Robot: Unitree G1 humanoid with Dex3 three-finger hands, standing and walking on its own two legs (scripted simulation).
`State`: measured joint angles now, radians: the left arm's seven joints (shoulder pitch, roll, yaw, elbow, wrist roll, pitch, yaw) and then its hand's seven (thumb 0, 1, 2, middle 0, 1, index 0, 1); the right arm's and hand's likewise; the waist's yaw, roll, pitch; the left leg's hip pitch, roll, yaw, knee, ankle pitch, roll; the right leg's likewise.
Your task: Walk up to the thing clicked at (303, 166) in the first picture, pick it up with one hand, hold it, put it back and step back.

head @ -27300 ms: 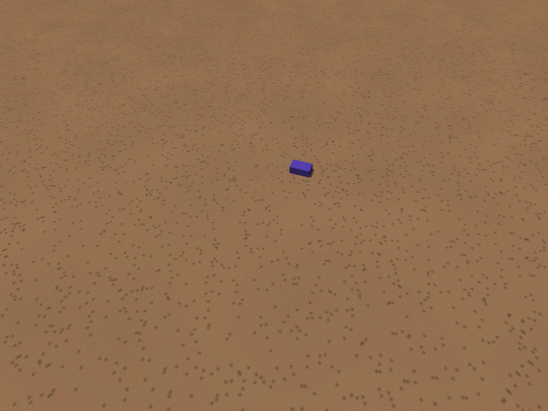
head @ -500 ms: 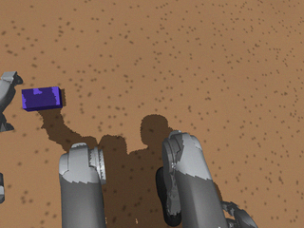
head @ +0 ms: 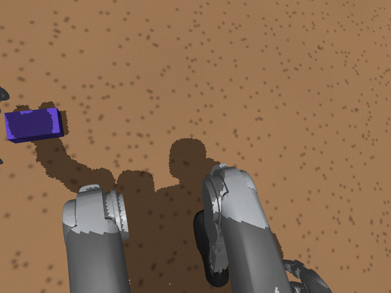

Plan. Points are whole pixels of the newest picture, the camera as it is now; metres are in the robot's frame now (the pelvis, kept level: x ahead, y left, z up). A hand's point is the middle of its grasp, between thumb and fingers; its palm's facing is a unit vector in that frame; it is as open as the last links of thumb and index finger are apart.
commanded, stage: rise first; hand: left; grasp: from above
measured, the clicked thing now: (35, 125) +0.49 +0.31 -0.31
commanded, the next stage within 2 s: approach in 1.34 s
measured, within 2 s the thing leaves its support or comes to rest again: neither
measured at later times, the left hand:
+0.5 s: hand out of the picture +0.44 +0.35 -0.19, palm faces -0.44 -0.09 -0.90, open 14.1 cm
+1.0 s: hand out of the picture +0.45 +0.35 -0.19, palm faces -0.44 -0.10 -0.89, open 14.2 cm
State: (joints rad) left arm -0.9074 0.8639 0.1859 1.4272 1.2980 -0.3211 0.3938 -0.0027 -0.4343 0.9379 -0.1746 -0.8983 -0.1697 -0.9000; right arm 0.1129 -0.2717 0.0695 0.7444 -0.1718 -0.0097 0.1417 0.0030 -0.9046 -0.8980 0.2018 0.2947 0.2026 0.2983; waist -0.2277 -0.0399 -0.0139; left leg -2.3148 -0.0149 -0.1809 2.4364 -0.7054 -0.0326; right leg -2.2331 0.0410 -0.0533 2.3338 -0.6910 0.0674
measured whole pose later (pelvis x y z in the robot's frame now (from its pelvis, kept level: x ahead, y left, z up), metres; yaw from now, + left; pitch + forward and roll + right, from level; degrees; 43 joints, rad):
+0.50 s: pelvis +0.00 +0.00 -0.01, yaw -1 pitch +32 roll -11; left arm -0.95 0.92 0.18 1.48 1.31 -0.31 0.41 0.00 -0.53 1.02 -0.11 -0.97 -0.10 -0.98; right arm 0.13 -0.27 0.11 0.74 -0.18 -0.03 0.15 0.00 -0.91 -0.90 0.20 0.29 0.20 0.30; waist -0.26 -0.05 0.01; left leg -2.34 -0.02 -0.19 2.46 -0.70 -0.02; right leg -2.24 0.05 -0.06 2.34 -0.68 0.07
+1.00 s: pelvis +0.00 +0.00 -0.01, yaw -2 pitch +32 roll -11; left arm -0.97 0.95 0.18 1.50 1.31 -0.32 0.40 0.00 -0.55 1.04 -0.10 -0.97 -0.09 -0.98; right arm 0.13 -0.28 0.14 0.71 -0.18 -0.04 0.16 0.00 -0.90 -0.90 0.20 0.29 0.20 0.30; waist -0.28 -0.05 0.03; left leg -2.34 -0.02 -0.21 2.47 -0.69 -0.02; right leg -2.24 0.05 -0.08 2.34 -0.67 0.07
